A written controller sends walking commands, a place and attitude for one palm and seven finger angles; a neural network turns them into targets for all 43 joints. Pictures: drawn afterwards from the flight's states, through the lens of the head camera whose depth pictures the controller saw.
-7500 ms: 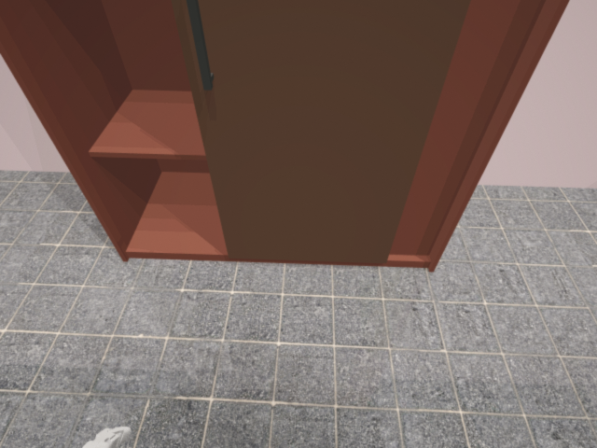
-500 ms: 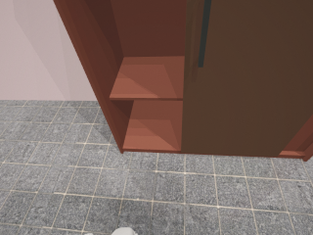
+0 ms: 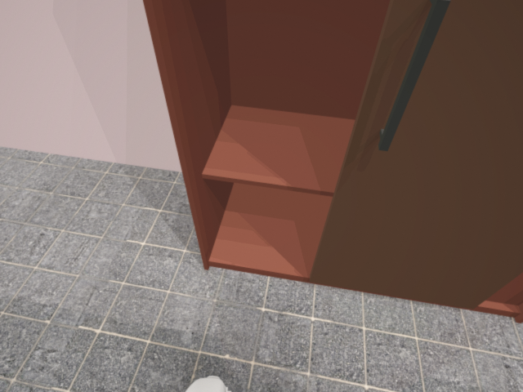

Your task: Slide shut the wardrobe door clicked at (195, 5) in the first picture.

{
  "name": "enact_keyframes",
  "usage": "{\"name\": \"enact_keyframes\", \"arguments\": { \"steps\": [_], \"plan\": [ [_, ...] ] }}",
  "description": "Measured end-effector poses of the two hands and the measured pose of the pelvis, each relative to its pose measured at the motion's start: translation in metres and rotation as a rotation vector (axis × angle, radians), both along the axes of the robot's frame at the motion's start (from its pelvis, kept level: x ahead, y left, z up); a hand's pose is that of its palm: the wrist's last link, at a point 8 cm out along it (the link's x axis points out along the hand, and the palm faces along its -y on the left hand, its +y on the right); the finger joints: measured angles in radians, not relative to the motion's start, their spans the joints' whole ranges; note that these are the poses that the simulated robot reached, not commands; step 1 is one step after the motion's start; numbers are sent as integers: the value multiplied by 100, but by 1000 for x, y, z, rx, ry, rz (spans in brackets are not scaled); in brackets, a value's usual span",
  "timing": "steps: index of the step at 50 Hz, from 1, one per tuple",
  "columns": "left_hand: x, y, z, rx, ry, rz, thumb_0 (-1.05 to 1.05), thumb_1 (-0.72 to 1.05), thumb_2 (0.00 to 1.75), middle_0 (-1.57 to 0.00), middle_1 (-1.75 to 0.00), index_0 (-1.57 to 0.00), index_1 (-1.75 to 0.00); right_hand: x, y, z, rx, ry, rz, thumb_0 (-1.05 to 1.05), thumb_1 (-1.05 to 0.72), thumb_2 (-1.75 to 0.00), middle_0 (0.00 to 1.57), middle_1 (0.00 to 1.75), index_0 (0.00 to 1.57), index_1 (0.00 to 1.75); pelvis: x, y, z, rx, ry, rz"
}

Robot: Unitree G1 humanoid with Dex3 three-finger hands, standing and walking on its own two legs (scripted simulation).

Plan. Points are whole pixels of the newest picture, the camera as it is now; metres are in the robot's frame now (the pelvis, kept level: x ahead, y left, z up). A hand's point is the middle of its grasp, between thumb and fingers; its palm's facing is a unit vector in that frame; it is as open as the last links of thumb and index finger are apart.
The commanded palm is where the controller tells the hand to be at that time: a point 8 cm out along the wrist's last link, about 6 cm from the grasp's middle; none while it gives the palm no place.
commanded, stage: take the last steps up to it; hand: right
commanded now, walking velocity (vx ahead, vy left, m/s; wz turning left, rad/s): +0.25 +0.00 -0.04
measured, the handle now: (405, 81) +0.65 -0.18 +0.18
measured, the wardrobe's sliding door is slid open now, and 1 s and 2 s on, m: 0.43 0.43 0.43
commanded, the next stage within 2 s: come to a stop and stand still in 0.26 s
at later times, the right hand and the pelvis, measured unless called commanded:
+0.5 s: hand out of the picture +0.09 -0.09 -0.17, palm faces +0.14 +0.97 -0.18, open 7.3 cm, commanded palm none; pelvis +0.14 +0.06 +0.00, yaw -2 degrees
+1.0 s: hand out of the picture +0.13 -0.13 -0.18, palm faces +0.09 +0.96 -0.28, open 7.4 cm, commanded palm none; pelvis +0.10 +0.08 -0.02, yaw -2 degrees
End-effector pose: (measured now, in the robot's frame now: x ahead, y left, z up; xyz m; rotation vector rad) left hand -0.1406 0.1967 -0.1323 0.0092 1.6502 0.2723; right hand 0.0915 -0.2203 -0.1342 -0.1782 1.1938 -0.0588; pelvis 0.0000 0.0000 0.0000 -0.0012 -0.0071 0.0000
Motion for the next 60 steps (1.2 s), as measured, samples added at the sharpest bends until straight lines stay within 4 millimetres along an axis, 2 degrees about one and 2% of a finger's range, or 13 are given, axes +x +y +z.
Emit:
{"name": "enact_keyframes", "arguments": {
  "steps": [5,7,10,16,20,23,30,33,37,45,48,52,60],
  "plan": [
    [33,32,-18,-32,24,2,1,91,90,-20,-30,-20,-30,55,42,-7,-4,-74,16,1,-91,-89,20,30,20,30,38,36,-16,-15,2,5],
    [57,48,-27,-41,15,-23,1,91,90,-20,-30,-20,-30,64,55,-9,-7,-101,-6,1,-91,-89,20,30,20,30,50,48,-20,-4,-7,-8],
    [111,74,-31,-29,-57,-75,1,91,90,-20,-30,-20,-30,59,67,-5,-5,-92,-69,1,-91,-89,20,30,20,30,68,60,-15,-3,-18,-28],
    [244,107,-25,10,-288,-174,1,91,90,-20,-30,-19,-30,39,59,8,-77,-18,-165,-2,-96,-89,20,30,20,30,100,72,-3,-5,-16,-49],
    [317,107,-17,13,-409,-219,0,92,90,-19,-29,-19,-30,12,68,4,-59,99,-192,-1,-94,-89,20,30,20,30,119,72,0,-3,-14,-47],
    [359,97,-13,9,-459,-253,0,92,90,-19,-29,-19,-30,-5,78,-1,-27,189,-216,0,-93,-89,20,30,20,30,132,68,-1,-2,-14,-43],
    [417,61,-13,22,-495,-321,0,91,90,-20,-30,-19,-30,-22,80,-25,42,331,-273,1,-91,-89,20,30,20,30,157,46,-14,11,-22,-42],
    [418,49,-12,28,-497,-324,0,91,90,-20,-30,-20,-30,-14,69,-33,40,338,-261,1,-91,-89,20,30,20,30,154,42,-17,-10,-31,-31],
    [402,44,-12,33,-476,-300,0,91,90,-20,-30,-20,-30,6,50,-34,9,292,-231,1,-91,-89,20,30,20,30,141,42,-15,-7,-33,-25],
    [353,82,-15,58,-458,-238,-1,92,90,-20,-30,-20,-30,40,28,-21,-77,134,-168,1,-91,-89,20,30,20,30,113,58,-16,1,-23,-20],
    [327,101,-24,46,-432,-215,0,92,90,-20,-30,-20,-30,40,36,-14,-103,81,-157,1,-91,-89,20,30,20,30,106,71,-18,-11,-23,-27],
    [289,120,-28,19,-358,-182,0,91,90,-20,-30,-20,-30,17,60,-2,-108,78,-165,0,-91,-89,20,30,20,30,100,86,-10,-23,-31,-40],
    [220,134,-22,-6,-204,-153,0,91,90,-20,-30,-20,-30,-15,100,7,-47,169,-177,1,-91,-89,20,30,20,30,99,94,4,-38,0,-28]
  ]
}}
